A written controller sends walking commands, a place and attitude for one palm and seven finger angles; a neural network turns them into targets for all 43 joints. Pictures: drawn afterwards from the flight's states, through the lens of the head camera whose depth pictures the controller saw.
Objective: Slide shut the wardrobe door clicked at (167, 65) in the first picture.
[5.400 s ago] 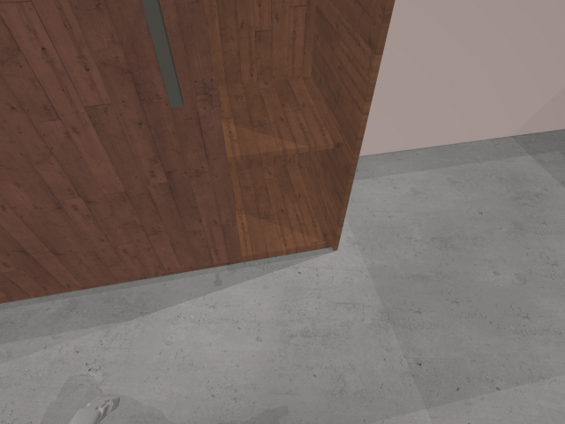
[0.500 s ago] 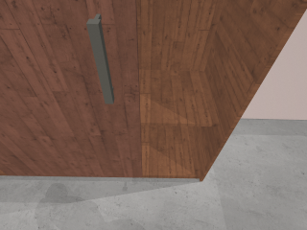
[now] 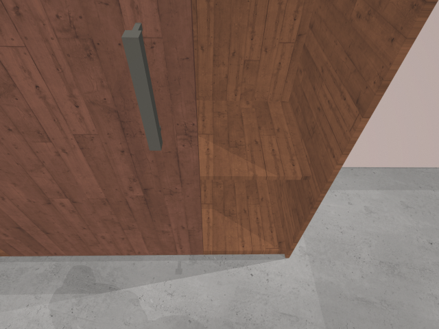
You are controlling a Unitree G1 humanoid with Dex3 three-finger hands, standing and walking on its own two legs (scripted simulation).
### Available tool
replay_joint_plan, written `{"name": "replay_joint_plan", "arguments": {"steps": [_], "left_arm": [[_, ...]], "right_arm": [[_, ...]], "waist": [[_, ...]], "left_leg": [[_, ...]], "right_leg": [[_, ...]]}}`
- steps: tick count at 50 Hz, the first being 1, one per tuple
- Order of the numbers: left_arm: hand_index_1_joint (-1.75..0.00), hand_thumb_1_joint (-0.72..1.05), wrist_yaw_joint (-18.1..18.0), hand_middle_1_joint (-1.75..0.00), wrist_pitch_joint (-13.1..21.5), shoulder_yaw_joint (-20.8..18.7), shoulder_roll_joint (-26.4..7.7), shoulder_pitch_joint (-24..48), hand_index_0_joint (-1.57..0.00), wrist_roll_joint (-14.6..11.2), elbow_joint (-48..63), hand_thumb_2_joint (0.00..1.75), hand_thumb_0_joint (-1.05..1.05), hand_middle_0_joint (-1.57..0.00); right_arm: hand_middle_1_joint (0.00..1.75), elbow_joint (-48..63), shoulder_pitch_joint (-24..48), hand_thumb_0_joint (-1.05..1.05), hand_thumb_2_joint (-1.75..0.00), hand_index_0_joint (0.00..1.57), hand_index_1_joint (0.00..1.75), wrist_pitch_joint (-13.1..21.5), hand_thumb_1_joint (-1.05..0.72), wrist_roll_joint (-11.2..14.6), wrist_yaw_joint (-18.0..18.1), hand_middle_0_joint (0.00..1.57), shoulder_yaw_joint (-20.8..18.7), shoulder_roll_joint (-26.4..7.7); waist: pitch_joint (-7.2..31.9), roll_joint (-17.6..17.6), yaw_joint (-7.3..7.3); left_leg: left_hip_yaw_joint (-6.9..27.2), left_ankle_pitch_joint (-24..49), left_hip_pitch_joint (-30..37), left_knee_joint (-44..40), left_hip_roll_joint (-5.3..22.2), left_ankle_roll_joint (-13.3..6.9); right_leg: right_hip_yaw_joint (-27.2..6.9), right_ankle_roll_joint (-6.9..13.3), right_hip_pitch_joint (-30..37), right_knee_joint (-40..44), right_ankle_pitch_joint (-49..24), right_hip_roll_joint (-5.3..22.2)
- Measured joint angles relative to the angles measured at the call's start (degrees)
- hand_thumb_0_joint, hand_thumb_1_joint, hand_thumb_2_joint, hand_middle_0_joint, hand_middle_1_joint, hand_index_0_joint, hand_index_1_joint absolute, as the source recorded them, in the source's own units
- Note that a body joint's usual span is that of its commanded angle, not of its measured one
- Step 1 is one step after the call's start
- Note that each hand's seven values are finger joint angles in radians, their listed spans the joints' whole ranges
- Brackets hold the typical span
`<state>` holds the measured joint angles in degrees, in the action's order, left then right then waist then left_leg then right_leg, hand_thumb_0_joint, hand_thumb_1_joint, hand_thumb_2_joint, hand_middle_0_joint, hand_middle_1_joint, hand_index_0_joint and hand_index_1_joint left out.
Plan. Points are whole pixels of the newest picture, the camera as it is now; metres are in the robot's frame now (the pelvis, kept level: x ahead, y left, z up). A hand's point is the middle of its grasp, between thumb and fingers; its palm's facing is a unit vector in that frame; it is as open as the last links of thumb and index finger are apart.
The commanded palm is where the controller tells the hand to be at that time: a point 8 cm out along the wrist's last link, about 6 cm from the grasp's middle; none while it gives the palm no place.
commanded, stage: look again from close up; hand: left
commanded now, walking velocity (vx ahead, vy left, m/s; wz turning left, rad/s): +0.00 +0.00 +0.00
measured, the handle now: (148, 93) +0.50 +0.18 +0.16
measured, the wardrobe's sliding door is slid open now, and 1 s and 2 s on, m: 0.39 0.39 0.39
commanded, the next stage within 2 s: raise the hand with hooked fingers in 0.56 s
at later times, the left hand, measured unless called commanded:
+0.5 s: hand out of the picture -0.01 +0.15 -0.18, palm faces +0.02 -0.99 -0.16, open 7.4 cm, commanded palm none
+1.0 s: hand (147, 268) +0.21 +0.14 +0.03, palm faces +0.02 -1.00 +0.02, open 8.1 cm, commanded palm +0.13 +0.22 -0.01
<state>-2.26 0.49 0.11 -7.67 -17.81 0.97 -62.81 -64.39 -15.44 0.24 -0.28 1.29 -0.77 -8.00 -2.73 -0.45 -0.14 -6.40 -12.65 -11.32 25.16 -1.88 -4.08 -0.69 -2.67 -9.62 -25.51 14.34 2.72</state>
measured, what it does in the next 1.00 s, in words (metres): stands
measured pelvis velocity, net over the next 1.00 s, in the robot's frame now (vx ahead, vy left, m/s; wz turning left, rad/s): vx -0.02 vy -0.04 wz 0.04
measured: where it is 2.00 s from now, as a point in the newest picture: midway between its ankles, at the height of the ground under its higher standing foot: outside the picture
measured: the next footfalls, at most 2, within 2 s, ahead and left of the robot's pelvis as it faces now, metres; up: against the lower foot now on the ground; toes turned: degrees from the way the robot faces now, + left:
none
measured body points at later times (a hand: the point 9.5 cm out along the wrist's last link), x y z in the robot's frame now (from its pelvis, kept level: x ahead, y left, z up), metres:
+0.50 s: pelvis +0.00 +0.00 +0.00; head +0.01 +0.00 +0.45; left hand -0.01 +0.20 -0.16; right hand +0.00 -0.22 -0.16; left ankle +0.02 +0.07 -0.74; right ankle -0.01 -0.15 -0.74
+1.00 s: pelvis -0.02 -0.04 -0.03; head -0.02 -0.03 +0.42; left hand +0.20 +0.19 +0.03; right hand +0.17 -0.29 -0.08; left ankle +0.02 +0.07 -0.74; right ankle -0.01 -0.15 -0.74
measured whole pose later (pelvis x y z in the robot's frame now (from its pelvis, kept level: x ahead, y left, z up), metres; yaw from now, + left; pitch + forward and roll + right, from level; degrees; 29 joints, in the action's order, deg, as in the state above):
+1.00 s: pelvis -0.02 -0.04 -0.03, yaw +2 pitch +5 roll +1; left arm 13.5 23.5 -7.6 -10.2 -17.0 -13.9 -6.5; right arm -35.3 -11.5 15.5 1.5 1.2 -2.3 -14.0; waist 5.9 -1.7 -1.9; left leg -3.7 -19.6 -30.2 45.0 0.3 -1.3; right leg 1.9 0.5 -28.1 -46.6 23.3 1.4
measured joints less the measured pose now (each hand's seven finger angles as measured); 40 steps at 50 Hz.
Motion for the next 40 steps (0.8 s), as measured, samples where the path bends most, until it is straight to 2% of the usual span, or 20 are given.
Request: {"name": "replay_joint_plan", "arguments": {"steps": [34, 35, 36, 38, 40], "left_arm": [[-0.3, 0.91, -0.25, -0.3, 0.26, 0.16, 0.82, 0.23, -0.2, 0.2, -0.9, 0.9, 0.01, -0.2], [-0.3, 0.91, -0.79, -0.3, -3.82, -0.07, 0.41, -2.66, -0.2, -1.82, 8.21, 0.9, 0.01, -0.2], [-0.3, 0.94, -1.85, -0.3, -8.45, -0.94, -0.88, -6.23, -0.21, -3.38, 20.72, 0.9, 0.03, -0.2], [-0.3, 0.95, -4.74, -0.31, -4.98, -1.42, -3.88, -10.08, -0.21, -5.3, 37.09, 0.89, 0.05, -0.2], [-0.32, 0.93, -6.59, -0.32, -3.12, -1.6, -5.07, -9.78, -0.21, -7.59, 48.46, 0.88, 0.05, -0.2]], "right_arm": [[0.3, -0.07, -0.17, 0.01, -0.9, 0.2, 0.3, -0.01, -0.91, 0.04, 0.13, 0.2, 0.07, -0.11], [0.3, 2.62, -1.31, 0.01, -0.9, 0.2, 0.3, 0.24, -0.92, 0.59, 0.43, 0.2, 0.63, -0.36], [0.3, 5.5, -3.0, 0.02, -0.9, 0.2, 0.3, 2.47, -0.92, 1.41, 1.32, 0.2, 1.39, -0.55], [0.3, 9.11, -5.65, 0.02, -0.9, 0.2, 0.3, 8.54, -0.93, 2.27, 2.37, 0.2, 1.84, -1.29], [0.3, 12.68, -6.48, 0.02, -0.9, 0.2, 0.3, 12.31, -0.93, 3.41, 2.85, 0.2, 1.64, -2.97]], "waist": [[0.24, 0.8, -0.21], [0.06, 0.67, -0.54], [-0.11, -0.05, -0.17], [1.64, -1.15, 0.42], [3.3, -0.33, -0.14]], "left_leg": [[0.25, 0.33, -0.27, -0.13, 0.69, 0.59], [0.57, -0.04, -0.92, 0.88, 0.74, 0.65], [0.52, -0.3, -1.02, 1.33, 0.49, 0.76], [0.59, -0.58, -2.03, 2.04, -0.36, 1.03], [1.61, -1.1, -3.42, 3.81, -0.79, 1.01]], "right_leg": [[0.25, 0.48, 0.08, 0.76, -0.48, -0.68], [0.6, 0.57, -0.35, 0.02, -0.23, -0.69], [0.55, 1.1, -1.09, -1.73, 0.56, -0.45], [0.6, 2.66, -3.39, -5.64, 2.87, 0.38], [1.62, 2.21, -4.14, -7.25, 4.03, 0.94]]}}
